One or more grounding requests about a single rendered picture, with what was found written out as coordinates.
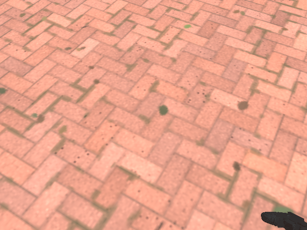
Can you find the robot right hand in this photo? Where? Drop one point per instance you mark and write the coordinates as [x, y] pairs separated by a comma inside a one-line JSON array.
[[289, 221]]

